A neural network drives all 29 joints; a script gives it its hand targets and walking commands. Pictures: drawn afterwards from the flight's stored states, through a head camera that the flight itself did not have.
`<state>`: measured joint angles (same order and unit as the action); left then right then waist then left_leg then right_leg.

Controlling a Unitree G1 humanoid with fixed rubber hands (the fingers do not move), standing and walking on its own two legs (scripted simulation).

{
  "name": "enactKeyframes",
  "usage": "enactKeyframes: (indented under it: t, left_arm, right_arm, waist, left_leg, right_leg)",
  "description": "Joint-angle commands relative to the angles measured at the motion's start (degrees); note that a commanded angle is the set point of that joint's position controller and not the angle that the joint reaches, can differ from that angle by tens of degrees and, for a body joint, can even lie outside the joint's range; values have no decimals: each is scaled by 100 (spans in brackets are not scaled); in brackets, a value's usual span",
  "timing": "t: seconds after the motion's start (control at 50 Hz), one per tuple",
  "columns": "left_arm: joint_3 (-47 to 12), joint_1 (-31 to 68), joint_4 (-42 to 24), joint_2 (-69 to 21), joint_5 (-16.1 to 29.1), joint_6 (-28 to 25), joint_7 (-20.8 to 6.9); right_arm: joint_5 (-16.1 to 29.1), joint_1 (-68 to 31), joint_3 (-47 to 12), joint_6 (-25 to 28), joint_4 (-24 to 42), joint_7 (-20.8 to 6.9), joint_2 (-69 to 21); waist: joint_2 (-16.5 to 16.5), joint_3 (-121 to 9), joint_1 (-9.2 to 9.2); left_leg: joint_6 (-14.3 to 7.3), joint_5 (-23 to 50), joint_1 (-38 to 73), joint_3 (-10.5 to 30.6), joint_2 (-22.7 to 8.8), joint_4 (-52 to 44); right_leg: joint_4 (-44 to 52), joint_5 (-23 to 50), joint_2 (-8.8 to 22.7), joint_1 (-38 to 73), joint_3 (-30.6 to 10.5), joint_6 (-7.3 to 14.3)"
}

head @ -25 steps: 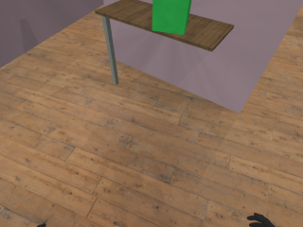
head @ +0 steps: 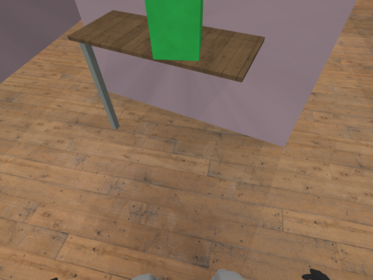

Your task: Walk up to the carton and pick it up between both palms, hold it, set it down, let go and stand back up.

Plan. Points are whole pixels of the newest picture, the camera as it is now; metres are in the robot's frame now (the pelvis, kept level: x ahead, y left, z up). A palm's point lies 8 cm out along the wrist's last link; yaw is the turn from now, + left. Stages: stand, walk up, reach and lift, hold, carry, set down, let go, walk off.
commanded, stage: walk up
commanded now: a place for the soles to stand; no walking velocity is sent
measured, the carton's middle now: (177, 19) +1.06 +0.03 +0.09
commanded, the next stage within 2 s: none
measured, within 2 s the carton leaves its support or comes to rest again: neither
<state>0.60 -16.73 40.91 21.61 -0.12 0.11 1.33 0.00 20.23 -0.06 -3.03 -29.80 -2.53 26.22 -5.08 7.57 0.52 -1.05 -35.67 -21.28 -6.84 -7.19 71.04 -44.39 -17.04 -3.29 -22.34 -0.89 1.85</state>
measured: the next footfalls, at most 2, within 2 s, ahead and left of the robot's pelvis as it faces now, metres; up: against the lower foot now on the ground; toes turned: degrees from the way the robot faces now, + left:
left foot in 0.24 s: +0.26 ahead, +0.25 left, +0.00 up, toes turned -17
right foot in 0.70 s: +0.25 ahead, +0.00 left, +0.00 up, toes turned -9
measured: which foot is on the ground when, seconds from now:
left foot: up 0.00-0.22, down 0.24-1.00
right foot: down 0.00-0.26, up 0.28-0.68, down 0.70-0.92, up 0.94-1.00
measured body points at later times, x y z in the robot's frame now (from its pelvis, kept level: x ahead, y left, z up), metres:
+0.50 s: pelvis +0.17 +0.15 +0.01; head +0.21 +0.14 +0.46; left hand +0.32 +0.43 -0.09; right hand +0.20 -0.16 -0.08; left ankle +0.19 +0.21 -0.70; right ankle +0.18 -0.02 -0.64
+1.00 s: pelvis +0.18 +0.17 +0.00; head +0.21 +0.17 +0.45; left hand +0.35 +0.46 -0.10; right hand +0.20 -0.15 -0.09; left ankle +0.22 +0.26 -0.70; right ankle +0.18 +0.02 -0.66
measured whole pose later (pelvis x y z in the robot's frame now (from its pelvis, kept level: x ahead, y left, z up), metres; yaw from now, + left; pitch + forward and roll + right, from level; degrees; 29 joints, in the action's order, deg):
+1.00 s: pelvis +0.18 +0.17 +0.00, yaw -13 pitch -4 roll -2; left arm 0.6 -15.3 39.9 23.5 -0.1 3.3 2.4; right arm 0.0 17.4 0.0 -1.8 -35.6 0.2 24.4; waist -1.8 8.1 1.4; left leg -1.9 -25.5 -20.3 -5.8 -4.5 49.5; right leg -60.2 -25.8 -3.6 -27.6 -3.7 1.1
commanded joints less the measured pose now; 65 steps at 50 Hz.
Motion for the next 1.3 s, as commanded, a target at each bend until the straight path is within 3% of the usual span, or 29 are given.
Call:
enactKeyframes:
  t: [0.0,0.14,0.18,0.22,0.26,0.28,0.3,0.36,0.4,0.52,0.62,0.66,0.68,0.7,0.74,0.82,0.88,0.9,0.92,0.96,0.98,1.04,1.12,1.14,1.18,1.2,1.24,1.26,1.28]
  left_arm:
    - [679,-492,-628,1975,-201,-317,276]
    - [765,-277,-955,2217,-255,-320,462]
    - [839,161,-1105,2268,-264,-306,522]
    - [556,624,-1140,1786,-225,-224,475]
    - [284,-247,-1157,977,24,-186,412]
    - [429,-311,-1126,1367,18,-158,480]
    - [448,-718,-899,1525,29,-142,485]
    - [337,-477,-528,1509,8,-121,460]
    - [290,-85,-602,1229,-51,-109,384]
    - [205,-154,-392,872,-29,66,206]
    - [317,-68,-417,1065,-83,182,159]
    - [397,-106,-512,1281,-86,101,185]
    - [544,-184,-647,1869,-62,90,222]
    - [645,-170,-603,2274,-79,77,204]
    - [755,-151,-791,2218,-125,-5,232]
    - [548,408,-739,1717,-114,-28,211]
    - [424,941,-665,1504,-33,106,90]
    - [399,566,-666,1316,93,125,26]
    - [489,701,-725,1359,-21,189,67]
    - [494,388,-689,1415,47,209,165]
    - [468,311,-550,1329,41,206,148]
    - [380,72,-209,1273,56,211,71]
    - [367,357,-362,1377,-6,245,39]
    - [397,234,-388,1266,-47,255,3]
    - [405,101,-465,1223,-25,213,-77]
    - [455,-135,-342,1389,-17,164,-83]
    - [574,-484,-228,1728,-80,105,-41]
    - [670,-110,-387,2299,-87,29,16]
    - [608,255,-562,2196,-103,-8,29]
  right_arm:
    - [-286,-138,790,224,872,-33,988]
    - [-284,-139,977,56,1229,-131,1204]
    - [-229,289,1003,84,1188,-115,1230]
    - [-278,1348,972,172,721,-66,1172]
    - [-270,1100,1022,277,775,74,1783]
    - [-172,639,970,286,935,91,1722]
    - [-148,201,986,244,991,147,1766]
    - [-148,299,800,252,689,255,1176]
    - [-175,527,731,249,585,288,1054]
    - [-133,160,682,118,569,367,953]
    - [-86,-136,692,34,718,382,942]
    - [-55,-341,722,22,617,285,1087]
    - [11,-211,763,46,638,221,1150]
    - [36,-175,766,-2,654,209,903]
    - [34,-703,794,-76,745,320,1082]
    - [62,-113,723,146,192,309,897]
    - [16,433,755,271,-171,364,929]
    - [-78,163,852,337,-51,406,1552]
    - [-51,-43,808,410,79,411,1623]
    - [-44,-181,664,446,-68,460,1246]
    - [-90,-336,622,449,-130,472,1115]
    - [-57,-258,632,370,-77,441,1031]
    - [-78,-192,654,311,-36,449,1169]
    - [-124,-468,652,309,51,432,1173]
    - [-156,-902,674,292,178,370,1384]
    - [-61,-871,689,241,95,348,1283]
    - [-123,-761,655,187,50,242,1151]
    - [0,-539,601,130,107,230,844]
    - [61,-839,695,62,242,325,1102]
  waist:
    - [864,47,-79]
    - [1039,27,-29]
    - [958,-357,314]
    - [1190,-552,887]
    - [-1351,-934,581]
    - [-383,-735,319]
    - [-551,-919,137]
    - [184,-771,217]
    - [252,-755,320]
    - [-479,-943,168]
    - [-347,-764,111]
    - [-601,-709,-171]
    - [561,-715,-260]
    - [1634,-804,-302]
    - [1427,-492,-514]
    - [1198,-444,7]
    - [1683,-974,395]
    - [132,-950,248]
    - [-247,-642,342]
    - [306,-472,107]
    - [199,-336,83]
    - [-190,-602,157]
    - [-90,-562,322]
    - [-174,-548,149]
    - [-849,-364,-29]
    - [-508,-539,-51]
    - [-96,-377,-236]
    - [1767,-163,-79]
    - [1538,-89,-237]
  left_leg:
    - [-58,98,-1353,1272,-158,-624]
    - [121,1772,-996,1435,-261,-1032]
    - [158,1534,-368,1604,-244,-1528]
    - [86,1454,1774,1221,220,-2911]
    - [-188,-855,1802,3904,-1661,-5779]
    - [-37,-949,1094,4256,-1803,-6045]
    - [228,-87,1403,3794,-1687,-5833]
    - [-367,5200,2113,1546,-1382,-4250]
    - [-493,6369,2067,1121,-1317,-3965]
    - [-243,6629,1928,249,-1008,-3692]
    - [-209,5766,1288,190,-1148,-3186]
    - [-160,4856,505,127,-1110,-2762]
    - [149,3416,-76,116,-742,-1747]
    - [309,-147,-840,376,402,-557]
    - [282,-891,-1313,1391,410,162]
    - [163,-180,-415,1251,223,-1251]
    - [-104,1539,1452,1064,348,-3858]
    - [-207,1347,1815,2767,-944,-4918]
    - [-482,1852,926,3248,-2212,-5345]
    - [-285,2535,1051,2661,-1789,-4959]
    - [-339,3864,1348,1925,-1375,-4656]
    - [-477,4480,1904,1281,-1157,-4361]
    - [-577,3443,1919,1622,-1432,-4503]
    - [-933,3199,1564,1475,-1669,-4421]
    - [-935,2992,751,853,-1419,-4188]
    - [-804,2104,517,847,-1227,-4019]
    - [-387,1374,-655,396,-683,-2654]
    - [99,66,-1126,232,180,-1301]
    - [81,-703,-838,1232,428,-881]
  right_leg:
    - [2273,-1079,1628,363,-3609,1182]
    - [2005,-2879,1798,-592,-3415,1010]
    - [1123,-2078,1702,-622,-3092,941]
    - [-122,-900,1138,-1757,-1889,342]
    - [-3070,-1775,-434,-2455,-486,-212]
    - [-3687,-1320,-84,-2180,-734,-207]
    - [-3691,-1162,-43,-2132,-604,-306]
    - [-3195,-1187,391,-1968,-385,-349]
    - [-2400,-1207,355,-1835,-173,-351]
    - [-1176,-509,134,-1066,339,-250]
    - [-471,-218,102,-294,645,-77]
    - [256,491,325,552,83,120]
    - [694,2281,876,988,-1420,509]
    - [1366,2910,1949,1060,-3529,1340]
    - [2046,1597,2400,650,-4527,1996]
    - [1272,3165,1858,243,-3171,1254]
    - [693,1885,1238,-685,-2338,567]
    - [-772,1044,321,-1485,-1377,-75]
    - [-1818,-1513,-233,-1363,-617,-326]
    - [-2554,-1356,-115,-1452,-942,-351]
    - [-2611,-1115,16,-1529,-954,-300]
    - [-2170,-1093,95,-1376,-634,-349]
    - [-1569,-1260,119,-1297,-442,-399]
    - [-1392,-1292,319,-934,-402,-305]
    - [-609,-897,462,-98,23,-227]
    - [31,-694,241,319,227,-173]
    - [903,69,401,1466,-737,-85]
    - [2233,229,1581,839,-3472,372]
    - [2628,-844,2040,-67,-4231,1280]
